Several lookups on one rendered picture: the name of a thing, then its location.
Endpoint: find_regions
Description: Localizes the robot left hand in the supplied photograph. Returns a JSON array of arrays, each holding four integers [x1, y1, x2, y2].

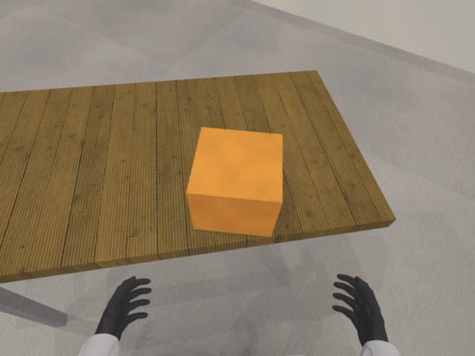
[[95, 276, 151, 341]]

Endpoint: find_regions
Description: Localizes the left robot forearm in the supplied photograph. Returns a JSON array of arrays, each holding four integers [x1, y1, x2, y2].
[[77, 334, 120, 356]]

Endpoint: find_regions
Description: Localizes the right robot forearm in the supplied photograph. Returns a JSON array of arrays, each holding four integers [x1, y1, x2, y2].
[[360, 340, 401, 356]]

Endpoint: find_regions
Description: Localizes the robot right hand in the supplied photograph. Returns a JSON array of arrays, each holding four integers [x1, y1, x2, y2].
[[332, 274, 388, 347]]

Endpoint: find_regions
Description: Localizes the carton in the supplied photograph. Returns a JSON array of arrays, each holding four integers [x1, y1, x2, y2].
[[186, 127, 283, 237]]

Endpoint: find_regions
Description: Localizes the table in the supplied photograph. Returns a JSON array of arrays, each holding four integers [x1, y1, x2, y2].
[[0, 70, 396, 328]]

